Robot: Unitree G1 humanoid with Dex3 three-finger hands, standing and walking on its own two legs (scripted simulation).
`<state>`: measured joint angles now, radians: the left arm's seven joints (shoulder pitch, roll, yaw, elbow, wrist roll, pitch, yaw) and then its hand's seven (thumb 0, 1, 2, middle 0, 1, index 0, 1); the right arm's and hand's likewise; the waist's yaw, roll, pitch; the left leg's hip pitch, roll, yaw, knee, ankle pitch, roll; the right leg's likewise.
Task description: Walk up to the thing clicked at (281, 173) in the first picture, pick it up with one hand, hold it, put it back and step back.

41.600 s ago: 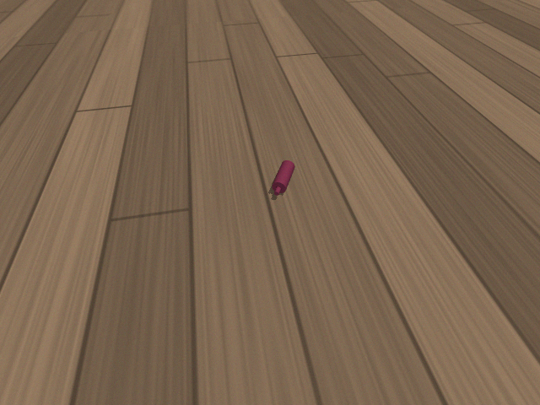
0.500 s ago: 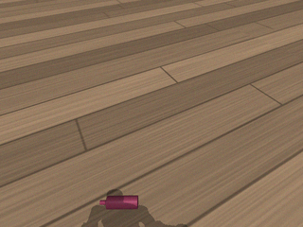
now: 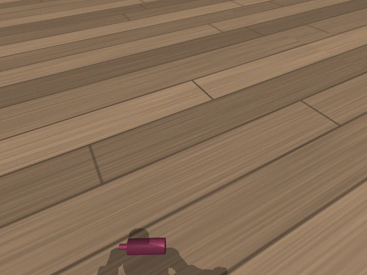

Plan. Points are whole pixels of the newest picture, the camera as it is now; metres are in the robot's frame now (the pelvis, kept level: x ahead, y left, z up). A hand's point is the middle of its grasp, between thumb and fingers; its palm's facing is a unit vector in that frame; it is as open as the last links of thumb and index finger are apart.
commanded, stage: stand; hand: left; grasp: from above
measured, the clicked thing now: (142, 246) +0.44 +0.26 -0.74
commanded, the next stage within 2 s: step back in 0.68 s
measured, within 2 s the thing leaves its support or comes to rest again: neither
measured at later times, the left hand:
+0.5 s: hand out of the picture +0.08 +0.25 -0.16, palm faces +0.00 -0.94 -0.35, open 7.4 cm
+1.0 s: hand out of the picture +0.10 +0.30 -0.18, palm faces -0.02 -0.93 -0.37, open 7.4 cm
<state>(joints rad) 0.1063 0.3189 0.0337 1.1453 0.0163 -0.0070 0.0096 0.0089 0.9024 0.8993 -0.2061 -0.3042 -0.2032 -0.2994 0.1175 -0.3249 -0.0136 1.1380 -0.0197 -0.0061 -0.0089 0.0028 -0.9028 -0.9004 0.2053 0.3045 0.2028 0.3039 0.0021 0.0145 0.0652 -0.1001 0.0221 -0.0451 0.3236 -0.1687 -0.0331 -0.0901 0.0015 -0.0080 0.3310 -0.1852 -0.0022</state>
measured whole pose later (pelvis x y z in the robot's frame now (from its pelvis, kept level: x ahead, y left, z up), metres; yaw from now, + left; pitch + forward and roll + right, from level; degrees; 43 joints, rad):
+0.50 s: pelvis +0.01 -0.01 +0.00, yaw +0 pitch -3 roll +0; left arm 0.11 0.33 0.03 1.14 0.01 -0.01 0.00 0.01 0.90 0.90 -0.21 -0.30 -0.20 -0.30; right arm 0.12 -0.33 -0.01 1.14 -0.02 -0.01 0.00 0.00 -0.90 -0.90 0.21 0.30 0.20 0.30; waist 0.00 0.01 0.06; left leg -0.09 0.03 -0.04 0.31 -0.17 -0.04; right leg -0.09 0.01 0.00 0.33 -0.20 -0.01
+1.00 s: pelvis -0.03 +0.04 -0.02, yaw +0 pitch -1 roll +0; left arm 0.02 0.40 0.07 0.94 0.01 0.05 0.02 0.01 0.90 0.90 -0.21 -0.30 -0.20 -0.30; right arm 0.11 -0.39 -0.06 0.99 -0.02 0.03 0.00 0.00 -0.90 -0.90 0.20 0.30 0.20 0.30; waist -0.02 -0.04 0.19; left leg -0.26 -0.05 -0.02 0.61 -0.34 0.03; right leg -0.35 -0.04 0.04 0.66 -0.29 0.01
